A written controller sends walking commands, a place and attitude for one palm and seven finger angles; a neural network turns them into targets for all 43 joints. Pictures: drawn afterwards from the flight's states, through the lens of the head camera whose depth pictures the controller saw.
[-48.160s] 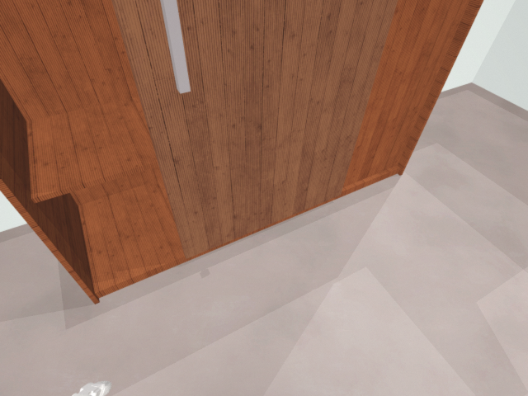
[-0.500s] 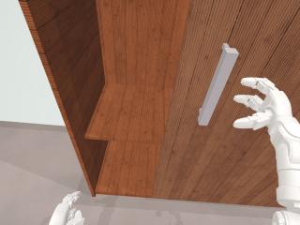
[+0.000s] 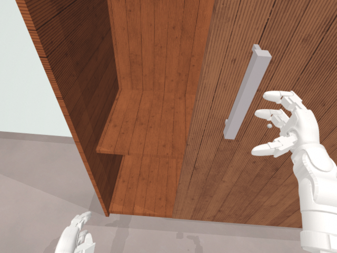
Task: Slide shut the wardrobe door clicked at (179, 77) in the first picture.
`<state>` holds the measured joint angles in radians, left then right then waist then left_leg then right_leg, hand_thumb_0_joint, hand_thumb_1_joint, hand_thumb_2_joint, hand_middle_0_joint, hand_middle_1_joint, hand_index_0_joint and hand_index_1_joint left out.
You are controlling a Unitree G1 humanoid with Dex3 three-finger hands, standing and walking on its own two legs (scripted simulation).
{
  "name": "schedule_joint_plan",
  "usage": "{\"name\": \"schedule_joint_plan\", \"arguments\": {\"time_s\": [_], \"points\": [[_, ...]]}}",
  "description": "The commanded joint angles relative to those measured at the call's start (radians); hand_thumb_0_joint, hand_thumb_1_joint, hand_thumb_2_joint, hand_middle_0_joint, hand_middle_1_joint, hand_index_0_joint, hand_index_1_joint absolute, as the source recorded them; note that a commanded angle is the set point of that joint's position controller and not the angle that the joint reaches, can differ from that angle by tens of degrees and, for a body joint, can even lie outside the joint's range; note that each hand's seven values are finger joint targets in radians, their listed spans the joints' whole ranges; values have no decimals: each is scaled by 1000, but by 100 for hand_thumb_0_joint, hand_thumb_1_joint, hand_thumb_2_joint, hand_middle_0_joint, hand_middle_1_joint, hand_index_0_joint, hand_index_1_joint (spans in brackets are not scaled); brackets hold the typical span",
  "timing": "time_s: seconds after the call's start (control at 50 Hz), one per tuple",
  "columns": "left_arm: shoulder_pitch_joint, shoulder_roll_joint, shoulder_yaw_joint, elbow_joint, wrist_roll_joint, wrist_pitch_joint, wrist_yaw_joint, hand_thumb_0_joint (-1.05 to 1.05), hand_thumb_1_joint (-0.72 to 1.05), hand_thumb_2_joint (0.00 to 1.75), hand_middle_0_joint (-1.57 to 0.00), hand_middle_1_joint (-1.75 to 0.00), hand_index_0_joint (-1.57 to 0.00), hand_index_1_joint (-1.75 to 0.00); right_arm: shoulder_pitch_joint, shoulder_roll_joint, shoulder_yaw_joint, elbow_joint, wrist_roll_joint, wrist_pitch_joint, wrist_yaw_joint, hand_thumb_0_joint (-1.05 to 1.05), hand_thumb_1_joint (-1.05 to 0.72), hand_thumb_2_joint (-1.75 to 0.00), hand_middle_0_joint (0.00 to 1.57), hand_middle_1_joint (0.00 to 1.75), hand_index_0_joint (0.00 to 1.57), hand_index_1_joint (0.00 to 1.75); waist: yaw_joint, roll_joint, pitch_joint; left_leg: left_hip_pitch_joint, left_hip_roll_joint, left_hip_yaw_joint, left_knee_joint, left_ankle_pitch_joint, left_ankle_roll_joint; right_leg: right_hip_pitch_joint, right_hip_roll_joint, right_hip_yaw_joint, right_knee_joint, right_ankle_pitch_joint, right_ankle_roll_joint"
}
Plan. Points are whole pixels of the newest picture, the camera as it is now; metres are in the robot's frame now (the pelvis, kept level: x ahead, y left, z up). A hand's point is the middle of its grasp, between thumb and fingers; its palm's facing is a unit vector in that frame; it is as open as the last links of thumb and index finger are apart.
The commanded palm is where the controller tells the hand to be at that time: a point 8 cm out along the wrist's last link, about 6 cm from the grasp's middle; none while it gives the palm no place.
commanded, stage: move the hooked fingers beside the handle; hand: right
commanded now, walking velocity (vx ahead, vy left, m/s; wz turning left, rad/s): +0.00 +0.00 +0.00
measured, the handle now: (241, 96) +0.45 -0.13 +0.18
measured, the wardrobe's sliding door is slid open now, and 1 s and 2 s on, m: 0.37 0.37 0.37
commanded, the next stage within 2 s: feel for the door with the fingertips in 0.72 s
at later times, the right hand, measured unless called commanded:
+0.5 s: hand (279, 107) +0.37 -0.19 +0.22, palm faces +0.03 +1.00 -0.05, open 14.0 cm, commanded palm +0.35 -0.25 +0.19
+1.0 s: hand (270, 119) +0.37 -0.19 +0.18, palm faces -0.03 +1.00 -0.04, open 14.0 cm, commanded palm +0.35 -0.24 +0.19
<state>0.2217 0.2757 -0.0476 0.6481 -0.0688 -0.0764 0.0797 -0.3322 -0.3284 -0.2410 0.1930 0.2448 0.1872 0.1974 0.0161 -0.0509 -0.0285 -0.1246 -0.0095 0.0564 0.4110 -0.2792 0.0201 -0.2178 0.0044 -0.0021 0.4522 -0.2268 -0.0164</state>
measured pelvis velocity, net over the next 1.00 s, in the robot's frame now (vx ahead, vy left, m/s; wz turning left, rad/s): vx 0.00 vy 0.00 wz -0.01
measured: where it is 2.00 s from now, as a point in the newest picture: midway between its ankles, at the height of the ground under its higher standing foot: outside the picture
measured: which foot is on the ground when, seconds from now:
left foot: down 0.00-1.00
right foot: down 0.00-1.00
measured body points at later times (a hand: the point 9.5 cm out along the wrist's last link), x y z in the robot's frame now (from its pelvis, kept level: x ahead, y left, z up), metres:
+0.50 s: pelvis +0.01 +0.01 +0.00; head -0.02 +0.02 +0.45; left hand +0.16 +0.25 -0.09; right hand +0.36 -0.24 +0.22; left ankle -0.04 +0.10 -0.74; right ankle +0.01 -0.11 -0.74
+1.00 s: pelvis +0.00 +0.00 +0.00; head -0.01 +0.02 +0.45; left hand +0.16 +0.25 -0.10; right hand +0.37 -0.24 +0.18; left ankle -0.04 +0.10 -0.74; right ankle +0.01 -0.11 -0.74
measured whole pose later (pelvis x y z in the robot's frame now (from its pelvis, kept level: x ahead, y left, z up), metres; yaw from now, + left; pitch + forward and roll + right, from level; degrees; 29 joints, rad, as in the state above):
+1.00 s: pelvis +0.00 +0.00 +0.00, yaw -1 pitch +0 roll +1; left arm 0.21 0.29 -0.05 0.65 -0.08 -0.06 0.08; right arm -0.46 -0.38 -0.24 0.35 0.25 0.26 0.24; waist 0.02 -0.07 -0.04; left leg -0.13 -0.01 0.07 0.42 -0.29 0.02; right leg -0.24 0.00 0.01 0.48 -0.24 -0.01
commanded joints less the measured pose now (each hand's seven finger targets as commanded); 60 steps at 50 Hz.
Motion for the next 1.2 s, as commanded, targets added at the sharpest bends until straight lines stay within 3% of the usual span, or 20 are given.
{"name": "schedule_joint_plan", "arguments": {"time_s": [0.0,0.06,0.1,0.14,0.18,0.22,0.24,0.3,0.36,0.44,0.48,0.54,0.64,0.7,0.8,0.88,0.98,1.02,1.12,1.18], "points": [[-125,111,44,-114,11,-69,7,0,90,90,-20,-30,-20,-30,-560,-336,-173,-305,5,-156,-44,0,50,-30,30,120,30,120,0,-37,-352,1,-8,-20,-35,385,-2,292,-5,50,-10,379,-28],[-136,120,34,-97,-3,-31,10,0,90,90,-20,-30,-20,-30,-433,-259,-105,-23,-9,-18,-30,0,50,-30,30,120,30,120,-2,-4,-100,-54,-7,-15,-73,256,1,126,-1,33,-44,193,-27],[-137,130,29,-104,-12,-8,13,0,90,90,-20,-30,-20,-30,-399,-178,-14,112,-8,66,3,0,50,-30,30,120,30,120,14,35,-9,-106,-6,-9,-89,175,-3,70,0,30,-48,106,-28],[-129,134,37,-124,-18,-4,8,0,90,90,-20,-30,-20,-30,-380,-140,15,141,2,100,30,0,50,-30,30,120,30,120,12,69,-40,-104,-3,-4,-81,190,-4,69,0,34,-31,111,-31],[-126,135,48,-152,-12,-11,5,0,90,90,-20,-30,-20,-30,-409,-195,-37,39,7,72,38,0,50,-30,30,120,30,120,0,85,-168,-58,-2,-6,-60,259,-2,111,3,39,-13,182,-36],[-135,121,48,-173,-6,-24,5,0,90,90,-20,-30,-20,-30,-511,-215,-40,-167,19,-11,28,0,50,-30,30,120,30,120,8,63,-275,-16,-1,-13,-41,335,0,175,5,43,3,263,-38],[-128,120,53,-177,-1,-35,4,0,90,90,-20,-30,-20,-30,-564,-287,-102,-287,15,-62,14,0,50,-30,30,120,30,120,3,38,-365,10,-4,-19,-34,367,0,227,6,48,7,308,-39],[-121,109,48,-159,12,-63,5,0,90,90,-20,-30,-20,-30,-573,-339,-169,-442,15,-163,-27,0,50,-30,30,120,30,120,-5,-34,-461,26,-7,-21,-12,438,0,337,0,51,11,448,-34],[-128,108,42,-116,11,-60,4,0,90,90,-20,-30,-20,-30,-540,-307,-149,-298,-2,-133,-49,0,50,-30,30,120,30,120,1,-41,-327,2,-9,-19,-33,412,-1,282,-3,45,-4,395,-30],[-135,124,35,-102,-5,-11,7,0,90,90,-20,-30,-20,-30,-371,-215,-71,31,-4,36,-14,0,50,-30,30,120,30,120,1,51,-75,-45,-4,-10,-64,305,-2,101,3,23,-30,209,-32],[-136,133,34,-124,-11,8,8,0,90,90,-20,-30,-20,-30,-320,-196,-42,110,1,99,21,0,50,-30,30,120,30,120,-3,82,-46,-61,-3,-6,-68,274,-5,60,5,24,-27,169,-31],[-134,135,48,-163,-11,4,3,0,90,90,-20,-30,-20,-30,-345,-246,-92,-8,17,75,45,0,50,-30,30,120,30,120,-12,97,-185,-8,3,-11,-47,355,-6,97,6,23,-4,230,-38],[-133,110,46,-175,5,-42,7,0,90,90,-20,-30,-20,-30,-538,-357,-180,-408,28,-125,9,0,50,-30,30,120,30,120,3,-1,-390,30,-4,-27,-24,437,-7,257,7,34,12,370,-45],[-126,114,42,-127,8,-56,15,0,90,90,-20,-30,-20,-30,-576,-355,-183,-321,21,-144,-2,0,50,-30,30,120,30,120,18,-40,-335,-10,-6,-25,-35,405,-9,272,6,38,7,353,-40],[-129,132,33,-96,-11,-32,24,0,90,90,-20,-30,-20,-30,-492,-226,-40,58,3,10,36,0,50,-30,30,120,30,120,33,-4,-70,-113,-4,-16,-79,196,-5,111,7,37,-22,120,-35],[-131,134,45,-139,-15,-32,15,0,90,90,-20,-30,-20,-30,-488,-205,-19,27,13,48,65,0,50,-30,30,120,30,120,15,38,-186,-66,1,-11,-59,250,-3,132,9,46,0,169,-39],[-126,121,50,-154,2,-50,4,0,90,90,-20,-30,-20,-30,-550,-272,-119,-201,35,-67,14,0,50,-30,30,120,30,120,-1,76,-340,6,-6,-18,-32,369,-7,200,10,49,11,292,-40],[-120,119,47,-138,9,-52,0,0,90,90,-20,-30,-20,-30,-537,-314,-159,-216,27,-96,-22,0,50,-30,30,120,30,120,-14,74,-330,23,-5,-19,-26,391,-5,191,6,47,9,322,-39],[-142,105,40,-137,6,-36,-10,0,90,90,-20,-30,-20,-30,-473,-205,-56,-196,-25,-49,-67,0,50,-30,30,120,30,120,-16,-44,-238,-7,-3,-21,-41,348,5,182,5,33,-8,298,-30],[-153,108,40,-143,-1,-21,-7,0,90,90,-20,-30,-20,-30,-482,-150,-6,-167,-23,9,-61,0,50,-30,30,120,30,120,2,-17,-189,-37,-9,-13,-52,291,6,171,-3,43,-19,243,-28]]}}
